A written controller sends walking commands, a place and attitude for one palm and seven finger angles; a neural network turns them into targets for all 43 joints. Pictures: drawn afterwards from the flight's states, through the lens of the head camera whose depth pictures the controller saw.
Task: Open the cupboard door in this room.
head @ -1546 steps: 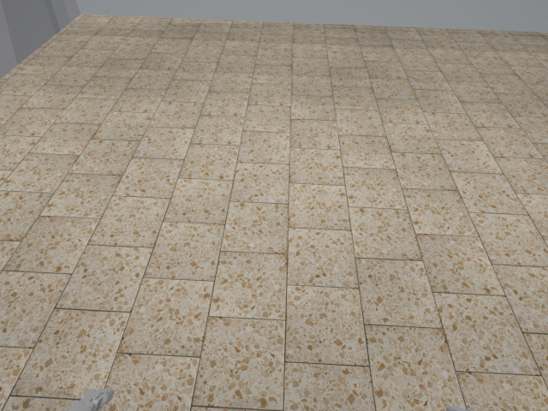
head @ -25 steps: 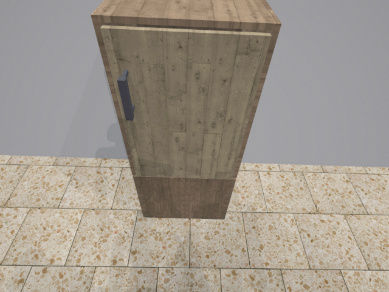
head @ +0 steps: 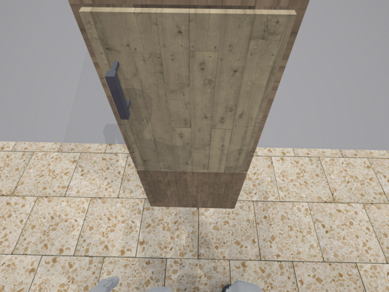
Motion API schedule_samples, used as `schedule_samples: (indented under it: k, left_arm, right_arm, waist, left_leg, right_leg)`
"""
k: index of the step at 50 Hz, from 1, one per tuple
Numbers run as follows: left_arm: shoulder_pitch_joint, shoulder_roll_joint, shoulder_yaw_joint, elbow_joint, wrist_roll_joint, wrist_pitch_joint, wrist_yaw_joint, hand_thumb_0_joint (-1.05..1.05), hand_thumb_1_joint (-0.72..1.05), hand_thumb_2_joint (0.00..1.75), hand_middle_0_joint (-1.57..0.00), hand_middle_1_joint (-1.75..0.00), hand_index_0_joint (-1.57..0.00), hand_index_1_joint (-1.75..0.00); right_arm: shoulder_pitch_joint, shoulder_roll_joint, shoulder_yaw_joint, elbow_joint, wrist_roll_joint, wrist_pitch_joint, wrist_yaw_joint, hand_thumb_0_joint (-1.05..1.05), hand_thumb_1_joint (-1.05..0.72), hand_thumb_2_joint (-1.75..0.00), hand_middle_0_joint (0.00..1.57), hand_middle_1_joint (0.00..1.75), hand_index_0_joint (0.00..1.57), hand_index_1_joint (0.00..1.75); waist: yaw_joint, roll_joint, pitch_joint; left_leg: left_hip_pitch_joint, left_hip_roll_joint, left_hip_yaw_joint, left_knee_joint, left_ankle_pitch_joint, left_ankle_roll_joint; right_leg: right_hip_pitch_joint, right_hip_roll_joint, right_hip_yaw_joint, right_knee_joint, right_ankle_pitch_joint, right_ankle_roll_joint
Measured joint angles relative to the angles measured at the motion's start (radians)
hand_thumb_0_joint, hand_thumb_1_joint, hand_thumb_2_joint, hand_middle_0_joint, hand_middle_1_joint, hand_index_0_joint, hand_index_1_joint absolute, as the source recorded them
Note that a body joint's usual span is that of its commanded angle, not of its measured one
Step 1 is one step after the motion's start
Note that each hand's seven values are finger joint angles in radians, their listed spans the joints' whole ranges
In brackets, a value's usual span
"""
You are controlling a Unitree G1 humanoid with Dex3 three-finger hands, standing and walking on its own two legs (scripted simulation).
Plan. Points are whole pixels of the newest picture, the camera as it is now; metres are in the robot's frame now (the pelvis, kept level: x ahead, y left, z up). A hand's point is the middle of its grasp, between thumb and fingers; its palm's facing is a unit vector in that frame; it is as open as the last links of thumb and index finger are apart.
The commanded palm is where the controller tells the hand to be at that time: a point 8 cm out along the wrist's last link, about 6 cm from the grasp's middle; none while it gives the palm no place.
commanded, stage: come to a stop and stand still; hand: left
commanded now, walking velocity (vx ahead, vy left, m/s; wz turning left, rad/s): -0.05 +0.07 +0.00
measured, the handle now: (120, 91) +0.53 +0.19 +0.09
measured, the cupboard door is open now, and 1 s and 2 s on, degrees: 0 0 0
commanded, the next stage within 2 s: look again from close up in 0.88 s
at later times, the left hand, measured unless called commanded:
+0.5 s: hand out of the picture -0.04 +0.21 -0.16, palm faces -0.01 -0.98 -0.21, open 7.4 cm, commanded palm none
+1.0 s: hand out of the picture -0.09 +0.19 -0.16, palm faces -0.03 -0.99 -0.15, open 7.4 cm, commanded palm none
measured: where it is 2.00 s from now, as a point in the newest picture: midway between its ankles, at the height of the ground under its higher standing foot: outside the picture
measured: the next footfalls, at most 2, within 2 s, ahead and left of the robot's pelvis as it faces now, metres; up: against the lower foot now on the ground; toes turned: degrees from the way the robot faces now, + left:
left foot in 0.12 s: +0.03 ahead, +0.12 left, +0.00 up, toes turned +3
right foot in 0.38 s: -0.02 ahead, -0.09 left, +0.00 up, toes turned -1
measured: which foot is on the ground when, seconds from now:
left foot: up 0.00-0.10, down 0.12-1.00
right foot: down 0.00-0.12, up 0.14-0.36, down 0.38-1.00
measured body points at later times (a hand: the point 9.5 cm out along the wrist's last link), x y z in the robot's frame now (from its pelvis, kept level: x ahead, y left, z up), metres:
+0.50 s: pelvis -0.04 +0.04 +0.02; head -0.02 +0.03 +0.47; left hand -0.04 +0.27 -0.14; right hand +0.01 -0.19 -0.14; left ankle -0.01 +0.12 -0.72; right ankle -0.06 -0.09 -0.72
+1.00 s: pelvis -0.06 +0.04 +0.02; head -0.05 +0.05 +0.47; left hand -0.08 +0.25 -0.14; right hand -0.11 -0.16 -0.14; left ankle -0.01 +0.12 -0.72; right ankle -0.06 -0.09 -0.72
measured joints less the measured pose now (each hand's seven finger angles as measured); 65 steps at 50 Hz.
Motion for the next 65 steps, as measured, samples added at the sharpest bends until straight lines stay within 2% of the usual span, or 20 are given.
schedule_samples:
  k: [3, 5, 7, 9, 10, 13, 15, 17, 19, 20, 24, 31, 50, 54, 59, 65]
  left_arm:
    - [-0.003, -0.01, 0.006, -0.006, 0.003, 0.022, 0.001, 0.0, 0.91, 0.9, -0.19, -0.3, -0.2, -0.3]
    - [0.003, 0.0, 0.013, -0.014, 0.003, 0.031, -0.001, 0.0, 0.92, 0.9, -0.2, -0.3, -0.21, -0.3]
    - [0.013, 0.013, 0.019, -0.016, -0.001, 0.049, -0.007, -0.01, 0.93, 0.9, -0.2, -0.3, -0.21, -0.3]
    - [0.027, 0.025, 0.023, -0.008, -0.003, 0.07, -0.01, -0.01, 0.93, 0.9, -0.2, -0.3, -0.21, -0.3]
    - [0.035, 0.03, 0.024, -0.005, -0.001, 0.076, -0.013, -0.01, 0.93, 0.9, -0.2, -0.3, -0.21, -0.3]
    - [0.067, 0.04, 0.025, -0.003, 0.004, 0.069, -0.018, 0.0, 0.92, 0.9, -0.2, -0.3, -0.2, -0.3]
    - [0.094, 0.041, 0.02, 0.003, 0.002, 0.059, -0.019, 0.0, 0.92, 0.9, -0.19, -0.3, -0.2, -0.3]
    - [0.121, 0.039, 0.01, 0.015, -0.001, 0.052, -0.018, 0.0, 0.92, 0.9, -0.19, -0.3, -0.2, -0.3]
    - [0.148, 0.041, 0.0, 0.031, -0.003, 0.04, -0.015, 0.0, 0.91, 0.9, -0.19, -0.3, -0.2, -0.3]
    - [0.159, 0.039, -0.004, 0.045, -0.003, 0.033, -0.012, 0.0, 0.91, 0.9, -0.19, -0.3, -0.2, -0.3]
    - [0.186, 0.012, -0.032, 0.098, -0.004, 0.026, -0.012, 0.0, 0.91, 0.9, -0.19, -0.3, -0.2, -0.3]
    - [0.206, -0.009, -0.05, 0.135, -0.001, 0.023, -0.014, 0.01, 0.91, 0.9, -0.19, -0.3, -0.2, -0.3]
    - [0.24, -0.024, -0.055, 0.148, 0.003, 0.009, -0.013, 0.0, 0.91, 0.9, -0.19, -0.3, -0.2, -0.3]
    - [0.232, -0.001, -0.051, 0.109, 0.009, 0.005, -0.018, 0.01, 0.9, 0.9, -0.2, -0.3, -0.21, -0.3]
    - [0.23, 0.033, -0.034, 0.063, 0.01, 0.006, -0.011, 0.01, 0.9, 0.9, -0.2, -0.3, -0.2, -0.3]
    - [0.207, 0.074, -0.03, 0.019, 0.009, 0.003, -0.014, 0.01, 0.9, 0.9, -0.19, -0.3, -0.2, -0.3]
  right_arm:
    - [-0.067, -0.02, -0.009, -0.042, -0.004, -0.003, 0.008, 0.0, -0.91, -0.9, 0.2, 0.3, 0.2, 0.3]
    - [-0.093, -0.028, -0.011, -0.067, -0.006, -0.013, 0.013, 0.0, -0.91, -0.9, 0.2, 0.3, 0.2, 0.3]
    - [-0.104, -0.028, -0.014, -0.087, -0.012, -0.024, 0.016, 0.0, -0.91, -0.9, 0.2, 0.3, 0.2, 0.3]
    - [-0.106, -0.023, -0.009, -0.102, -0.024, -0.024, 0.018, 0.0, -0.91, -0.9, 0.19, 0.3, 0.2, 0.3]
    - [-0.105, -0.019, -0.005, -0.106, -0.028, -0.022, 0.018, 0.0, -0.91, -0.9, 0.19, 0.3, 0.2, 0.3]
    - [-0.11, -0.012, 0.005, -0.107, -0.032, -0.018, 0.013, 0.0, -0.92, -0.9, 0.2, 0.3, 0.2, 0.3]
    - [-0.12, -0.02, 0.008, -0.105, -0.03, -0.017, 0.013, 0.0, -0.93, -0.9, 0.2, 0.3, 0.2, 0.3]
    - [-0.13, -0.027, 0.012, -0.106, -0.027, -0.019, 0.015, 0.0, -0.93, -0.9, 0.2, 0.3, 0.21, 0.3]
    - [-0.136, -0.029, 0.016, -0.104, -0.02, -0.022, 0.018, 0.0, -0.93, -0.9, 0.2, 0.3, 0.21, 0.3]
    - [-0.141, -0.029, 0.017, -0.099, -0.014, -0.023, 0.021, 0.0, -0.93, -0.9, 0.2, 0.3, 0.21, 0.3]
    - [-0.152, -0.036, 0.015, -0.076, -0.004, -0.018, 0.023, 0.0, -0.93, -0.9, 0.2, 0.3, 0.21, 0.3]
    - [-0.11, -0.043, 0.025, -0.008, -0.005, -0.014, 0.031, 0.0, -0.93, -0.9, 0.2, 0.3, 0.21, 0.3]
    - [0.021, 0.02, 0.039, 0.053, -0.011, -0.01, 0.035, 0.0, -0.91, -0.9, 0.2, 0.3, 0.2, 0.3]
    - [0.028, -0.002, 0.031, -0.016, -0.021, -0.032, 0.036, 0.01, -0.91, -0.9, 0.2, 0.3, 0.21, 0.3]
    - [-0.01, -0.05, 0.014, -0.076, -0.021, -0.026, 0.03, 0.01, -0.91, -0.9, 0.2, 0.3, 0.21, 0.3]
    - [-0.08, -0.1, 0.011, -0.126, -0.019, -0.034, 0.038, 0.01, -0.91, -0.9, 0.2, 0.3, 0.2, 0.3]
  waist:
    - [0.01, -0.021, 0.0]
    - [0.022, -0.044, -0.011]
    - [0.032, -0.07, -0.023]
    - [0.039, -0.078, -0.041]
    - [0.041, -0.078, -0.052]
    - [0.054, -0.072, -0.073]
    - [0.064, -0.064, -0.079]
    - [0.068, -0.055, -0.08]
    - [0.069, -0.057, -0.084]
    - [0.072, -0.058, -0.086]
    - [0.054, -0.021, -0.078]
    - [0.049, -0.031, -0.095]
    - [0.027, -0.046, -0.102]
    - [0.018, -0.029, -0.104]
    - [0.028, -0.012, -0.143]
    - [0.041, -0.02, -0.157]
  left_leg:
    - [-0.04, 0.028, 0.015, -0.057, 0.059, -0.013]
    - [-0.018, 0.037, 0.029, -0.178, 0.148, -0.018]
    - [0.003, 0.025, 0.045, -0.247, 0.21, 0.004]
    - [0.009, 0.017, 0.056, -0.265, 0.227, 0.032]
    - [0.016, 0.013, 0.058, -0.291, 0.241, 0.041]
    - [0.039, 0.004, 0.058, -0.385, 0.298, 0.051]
    - [0.051, -0.001, 0.063, -0.433, 0.328, 0.055]
    - [0.057, -0.005, 0.072, -0.458, 0.345, 0.057]
    - [0.049, -0.015, 0.085, -0.453, 0.346, 0.056]
    - [0.041, -0.017, 0.094, -0.44, 0.341, 0.054]
    - [0.069, -0.009, 0.099, -0.482, 0.369, 0.052]
    - [0.1, -0.014, 0.103, -0.544, 0.412, 0.055]
    - [0.075, -0.017, 0.09, -0.552, 0.437, 0.055]
    - [0.03, -0.023, 0.067, -0.484, 0.413, 0.06]
    - [0.007, -0.016, 0.061, -0.422, 0.38, 0.059]
    - [0.017, -0.008, 0.065, -0.414, 0.378, 0.054]
  right_leg:
    - [-0.012, -0.01, 0.006, -0.002, 0.017, 0.007]
    - [-0.029, -0.02, 0.017, 0.017, 0.017, 0.018]
    - [-0.053, -0.031, 0.041, 0.066, -0.027, 0.025]
    - [-0.076, -0.013, 0.083, 0.16, -0.161, 0.018]
    - [-0.087, -0.002, 0.101, 0.221, -0.188, 0.015]
    - [-0.074, 0.019, 0.119, 0.324, -0.198, 0.015]
    - [-0.02, 0.019, 0.106, 0.273, -0.209, 0.022]
    - [0.056, 0.015, 0.09, 0.147, -0.209, 0.028]
    - [0.145, 0.009, 0.091, -0.031, -0.11, 0.027]
    - [0.169, 0.007, 0.101, -0.086, -0.104, 0.024]
    - [0.186, 0.017, 0.106, -0.113, -0.081, 0.029]
    - [0.206, 0.015, 0.11, -0.156, -0.043, 0.032]
    - [0.184, 0.013, 0.097, -0.157, -0.026, 0.028]
    - [0.152, 0.004, 0.072, -0.095, -0.059, 0.024]
    - [0.139, 0.009, 0.067, -0.05, -0.085, 0.023]
    - [0.146, 0.016, 0.073, -0.042, -0.084, 0.02]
